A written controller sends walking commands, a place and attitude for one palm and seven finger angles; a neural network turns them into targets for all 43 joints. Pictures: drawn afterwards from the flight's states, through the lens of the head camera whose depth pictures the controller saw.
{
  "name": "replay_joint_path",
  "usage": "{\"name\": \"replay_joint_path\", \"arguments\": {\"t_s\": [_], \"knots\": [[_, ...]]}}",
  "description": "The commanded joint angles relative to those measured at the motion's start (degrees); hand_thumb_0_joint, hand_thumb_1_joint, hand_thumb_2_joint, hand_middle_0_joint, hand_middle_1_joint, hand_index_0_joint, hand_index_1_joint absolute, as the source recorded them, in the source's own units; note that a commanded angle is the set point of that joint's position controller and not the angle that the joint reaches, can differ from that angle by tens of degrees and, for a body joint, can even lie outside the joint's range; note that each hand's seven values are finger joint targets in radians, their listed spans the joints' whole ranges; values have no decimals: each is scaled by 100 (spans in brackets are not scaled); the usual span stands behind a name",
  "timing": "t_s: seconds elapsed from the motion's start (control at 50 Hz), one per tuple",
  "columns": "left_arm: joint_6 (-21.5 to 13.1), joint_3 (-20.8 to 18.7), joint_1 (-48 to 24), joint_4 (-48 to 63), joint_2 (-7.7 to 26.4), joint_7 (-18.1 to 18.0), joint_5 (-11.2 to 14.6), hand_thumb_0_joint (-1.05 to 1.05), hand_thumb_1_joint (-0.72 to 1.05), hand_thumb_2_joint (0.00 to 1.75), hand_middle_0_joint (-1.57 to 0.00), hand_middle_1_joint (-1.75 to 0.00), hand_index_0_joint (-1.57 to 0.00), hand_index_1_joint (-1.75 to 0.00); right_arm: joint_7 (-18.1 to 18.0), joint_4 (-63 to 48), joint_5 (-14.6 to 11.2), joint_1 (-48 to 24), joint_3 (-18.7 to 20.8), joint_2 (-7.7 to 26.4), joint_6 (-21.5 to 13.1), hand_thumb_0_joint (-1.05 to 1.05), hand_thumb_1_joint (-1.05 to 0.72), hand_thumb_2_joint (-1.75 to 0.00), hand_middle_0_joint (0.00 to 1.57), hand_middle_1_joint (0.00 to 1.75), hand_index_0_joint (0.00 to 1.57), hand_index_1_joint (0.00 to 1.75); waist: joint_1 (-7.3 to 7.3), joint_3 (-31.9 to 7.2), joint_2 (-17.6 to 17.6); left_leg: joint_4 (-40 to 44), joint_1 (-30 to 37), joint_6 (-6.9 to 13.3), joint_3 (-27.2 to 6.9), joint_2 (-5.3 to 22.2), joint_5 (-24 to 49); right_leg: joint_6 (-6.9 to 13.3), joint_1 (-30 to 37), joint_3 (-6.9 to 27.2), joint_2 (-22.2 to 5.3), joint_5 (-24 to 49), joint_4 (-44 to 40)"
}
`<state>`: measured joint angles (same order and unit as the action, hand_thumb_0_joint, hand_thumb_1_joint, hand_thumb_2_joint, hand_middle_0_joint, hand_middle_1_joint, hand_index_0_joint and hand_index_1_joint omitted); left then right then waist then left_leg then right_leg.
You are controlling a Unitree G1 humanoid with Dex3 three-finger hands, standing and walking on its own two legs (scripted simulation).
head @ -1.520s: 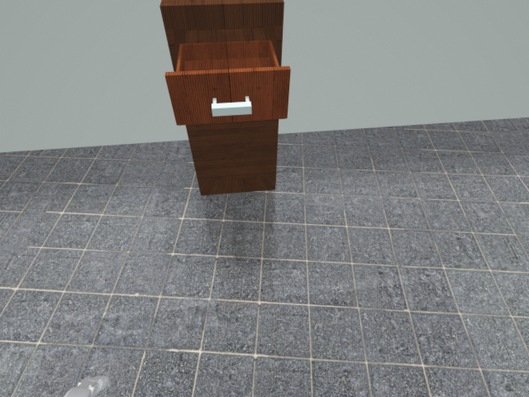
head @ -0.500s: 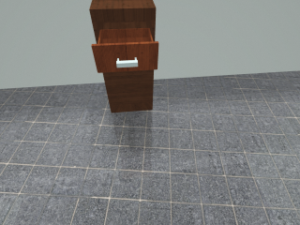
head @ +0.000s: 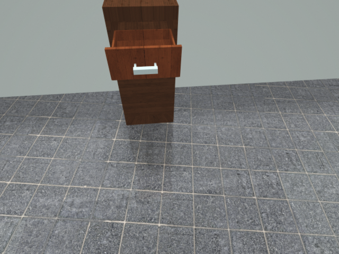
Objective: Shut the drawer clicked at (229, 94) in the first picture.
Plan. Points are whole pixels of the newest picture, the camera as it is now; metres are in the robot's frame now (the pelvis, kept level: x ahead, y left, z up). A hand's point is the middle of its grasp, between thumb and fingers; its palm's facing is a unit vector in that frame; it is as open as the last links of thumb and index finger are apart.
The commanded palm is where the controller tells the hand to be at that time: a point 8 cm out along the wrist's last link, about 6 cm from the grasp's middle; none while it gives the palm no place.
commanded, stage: walk to a spot facing it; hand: left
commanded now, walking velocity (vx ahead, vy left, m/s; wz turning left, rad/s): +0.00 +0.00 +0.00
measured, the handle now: (145, 67) +0.88 +0.17 -0.05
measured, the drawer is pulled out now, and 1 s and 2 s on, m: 0.30 0.30 0.30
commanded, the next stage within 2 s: turn to face it in 1.18 s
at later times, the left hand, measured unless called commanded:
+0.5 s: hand out of the picture +0.13 +0.15 -0.18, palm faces -0.11 -0.97 -0.23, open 7.3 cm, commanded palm none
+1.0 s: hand (130, 195) +0.34 +0.15 -0.20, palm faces -0.30 -0.94 -0.17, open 7.3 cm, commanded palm none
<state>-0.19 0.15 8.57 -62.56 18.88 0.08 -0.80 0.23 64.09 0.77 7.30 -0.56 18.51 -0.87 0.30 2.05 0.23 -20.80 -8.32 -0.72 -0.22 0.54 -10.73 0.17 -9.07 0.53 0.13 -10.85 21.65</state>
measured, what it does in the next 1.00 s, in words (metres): walks ahead, turning right: left foot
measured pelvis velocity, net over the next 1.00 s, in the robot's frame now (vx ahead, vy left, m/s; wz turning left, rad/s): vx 0.29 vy -0.03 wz -0.44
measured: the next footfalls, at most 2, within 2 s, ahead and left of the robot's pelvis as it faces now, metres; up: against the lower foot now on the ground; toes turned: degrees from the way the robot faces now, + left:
left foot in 0.90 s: +0.42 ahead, +0.02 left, +0.00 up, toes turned -13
right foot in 1.40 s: +0.36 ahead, -0.21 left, +0.00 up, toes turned -44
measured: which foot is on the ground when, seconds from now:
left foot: down 0.00-0.42, up 0.44-0.88, down 0.90-1.00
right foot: down 0.00-0.90, up 0.92-1.00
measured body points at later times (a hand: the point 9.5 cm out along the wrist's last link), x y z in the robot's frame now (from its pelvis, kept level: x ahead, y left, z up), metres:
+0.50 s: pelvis +0.08 -0.05 -0.02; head +0.10 -0.06 +0.42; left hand +0.13 +0.20 -0.17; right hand +0.02 -0.29 -0.18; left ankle +0.03 +0.10 -0.68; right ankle +0.08 -0.12 -0.75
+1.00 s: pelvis +0.29 -0.03 -0.02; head +0.32 -0.01 +0.43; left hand +0.35 +0.20 -0.19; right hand +0.32 -0.28 -0.14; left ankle +0.38 +0.03 -0.75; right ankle +0.15 -0.11 -0.65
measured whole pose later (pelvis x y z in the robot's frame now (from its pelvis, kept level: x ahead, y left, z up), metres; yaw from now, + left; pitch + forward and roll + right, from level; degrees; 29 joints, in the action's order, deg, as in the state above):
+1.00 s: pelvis +0.29 -0.03 -0.02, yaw -25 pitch -2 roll -1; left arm -0.4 -5.1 21.3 -61.0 11.5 0.1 -1.3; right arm -0.1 53.8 1.6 8.1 0.9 7.4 -4.5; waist 3.2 3.0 3.4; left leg -36.5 -19.7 2.7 11.1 4.8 -15.3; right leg 1.5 -20.5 1.2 0.4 -25.7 69.4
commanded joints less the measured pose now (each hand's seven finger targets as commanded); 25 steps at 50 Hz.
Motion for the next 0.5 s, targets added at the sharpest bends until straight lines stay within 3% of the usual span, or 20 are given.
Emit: {"name": "replay_joint_path", "arguments": {"t_s": [0.0, 0.04, 0.06, 0.1, 0.14, 0.18, 0.2, 0.22, 0.24, 0.26, 0.3, 0.32, 0.34, 0.36, 0.38, 0.4, 0.42, 0.44, 0.46, 0.48], "knots": [[-168, -195, -171, 346, 1128, -83, 14, 0, 90, 90, -20, -30, -20, -30, -94, -360, -25, -230, 227, 1132, -104, 0, -90, -90, 20, 30, 20, 30, -28, -372, -16, 363, 95, 198, -550, 624, 603, 127, 59, 571, -674, 517, -417], [-51, -76, 211, 192, 488, -91, 20, 0, 90, 90, -20, -30, -20, -30, -78, -202, 24, 125, 91, 476, -17, 0, -90, -90, 20, 30, 20, 30, -25, -386, 32, 176, 137, 91, -307, 578, -98, 79, -66, 652, -607, -264, -401], [4, -100, 318, 194, 471, -70, 2, 0, 90, 90, -20, -30, -20, -30, -80, -207, 38, 274, 108, 441, 14, 0, -90, -90, 20, 30, 20, 30, -28, -341, 44, 91, 120, 113, -246, 557, -692, 129, -202, 740, -550, -850, -359], [72, -177, 348, 298, 575, 2, -27, 0, 90, 90, -20, -30, -20, -30, -67, -258, 62, 355, 178, 542, 51, 0, -90, -90, 20, 30, 20, 30, -26, 103, 23, 94, -250, 158, -213, 561, -1806, 219, -611, 899, -450, -1803, -340], [93, -264, 464, 456, 563, 59, -42, 0, 90, 90, -20, -30, -20, -30, -74, -400, 70, 422, 266, 634, 46, 0, -90, -90, 20, 30, 20, 30, -21, 435, 9, 79, -370, 244, -297, 658, -2297, 299, -1058, 978, -310, -2134, -141], [67, -301, 481, 608, 448, 101, -42, 0, 90, 90, -20, -30, -20, -30, -90, -458, 58, 644, 362, 757, 9, 0, -90, -90, 20, 30, 20, 30, -99, 614, -303, 274, -98, 458, -648, 1013, -2652, 295, -1664, 772, -54, -2066, 505], [36, -314, 450, 716, 295, 126, -38, 0, 90, 90, -20, -30, -20, -30, -106, -482, 57, 812, 418, 851, -31, 0, -90, -90, 20, 30, 20, 30, -180, 640, -740, 606, 104, 649, -1058, 1355, -2811, 239, -1991, 436, 177, -1764, 1178], [6, -335, 334, 825, 146, 153, -27, 0, 90, 90, -20, -30, -20, -30, -124, -516, 40, 918, 490, 960, -86, 0, -90, -90, 20, 30, 20, 30, -216, 609, -1106, 921, 313, 921, -1421, 1886, -2595, 143, -2255, -46, 204, -1403, 1986], [-13, -354, 71, 971, 100, 170, -40, 0, 90, 90, -20, -30, -20, -30, -126, -529, 40, 1049, 528, 905, -146, 0, -90, -90, 20, 30, 20, 30, -326, 619, -1086, 1047, 537, 1127, -1464, 2143, -1974, 92, -2577, -87, -28, -1690, 2526], [-31, -373, -15, 1063, 94, 192, -38, 0, 90, 90, -20, -30, -20, -30, -129, -541, 44, 1107, 540, 862, -191, 0, -90, -90, 20, 30, 20, 30, -315, 548, -1024, 963, 808, 1222, -1396, 2242, -1433, 72, -2816, -9, -192, -1792, 2709], [-81, -402, 107, 1078, -100, 233, -35, 0, 90, 90, -20, -30, -20, -30, -136, -575, 75, 976, 535, 693, -236, 0, -90, -90, 20, 30, 20, 30, -172, 438, -832, 614, 682, 1056, -637, 2159, -335, 60, -2382, -139, -420, -1726, 2403], [-98, -408, 374, 990, -197, 250, -23, 0, 90, 90, -20, -30, -20, -30, -139, -617, 89, 802, 531, 644, -239, 0, -90, -90, 20, 30, 20, 30, -7, 306, -790, 321, 372, 870, -231, 2021, -50, 76, -1732, -265, -418, -1540, 1961], [-106, -423, 872, 820, -275, 264, -30, 0, 90, 90, -20, -30, -20, -30, -133, -644, 87, 630, 524, 613, -230, 0, -90, -90, 20, 30, 20, 30, 230, 102, -682, -210, -40, 658, 232, 1761, -98, 85, -840, -513, -247, -1004, 1484], [-131, -471, 1648, 562, -147, 241, -51, 0, 90, 90, -20, -30, -20, -30, -111, -677, 72, 500, 509, 533, -221, 0, -90, -90, 20, 30, 20, 30, 611, -208, -70, -1390, -633, 442, 640, 1402, -133, 136, 286, -647, 17, -378, 886], [-213, -603, 2492, 312, 400, 151, -97, 0, 90, 90, -20, -30, -20, -30, -52, -865, -15, 393, 431, 196, -226, 0, -90, -90, 20, 30, 20, 30, 932, -434, 1449, -3185, -1889, 131, 1188, 769, -1003, 479, 1287, 967, -933, -1073, -58], [-273, -678, 2874, 228, 880, 55, -24, 0, 90, 90, -20, -30, -20, -30, -10, -1167, -1, 175, 349, -112, -267, 0, -90, -90, 20, 30, 20, 30, 895, -335, 2372, -4644, -3160, -44, 911, 194, -2268, 956, 1514, 3391, -2120, -717, -965], [-283, -668, 2779, 275, 736, -33, 29, 0, 90, 90, -20, -30, -20, -30, -21, -1203, 15, 40, 392, 89, -284, 0, -90, -90, 20, 30, 20, 30, 802, -351, 1441, -5038, -3397, 43, 253, 407, -1951, 1240, 1693, 3408, -2140, -340, -915], [-297, -629, 2377, 362, 539, -47, 23, 0, 90, 90, -20, -30, -20, -30, -11, -1138, -7, -37, 425, 36, -300, 0, -90, -90, 20, 30, 20, 30, 640, -115, 836, -5094, -3392, 64, 175, 640, -1452, 1332, 1245, 2965, -1998, -464, -828], [-311, -589, 2090, 448, 372, -59, 8, 0, 90, 90, -20, -30, -20, -30, -2, -1087, 24, -59, 421, -56, -295, 0, -90, -90, 20, 30, 20, 30, 501, -11, 420, -5086, -3256, 28, 152, 735, -1175, 1308, 872, 2789, -1864, -464, -800], [-331, -533, 1778, 530, 226, -69, -17, 0, 90, 90, -20, -30, -20, -30, 8, -1018, 49, 23, 417, -103, -260, 0, -90, -90, 20, 30, 20, 30, 332, 208, 312, -4970, -3123, -30, 119, 819, -952, 1283, 428, 2423, -1795, -368, -885]]}}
